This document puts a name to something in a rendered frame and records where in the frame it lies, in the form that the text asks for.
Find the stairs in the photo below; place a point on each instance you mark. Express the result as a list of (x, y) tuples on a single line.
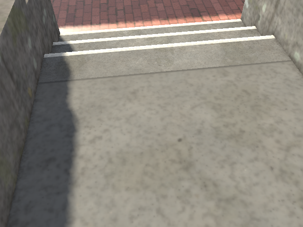
[(152, 35)]

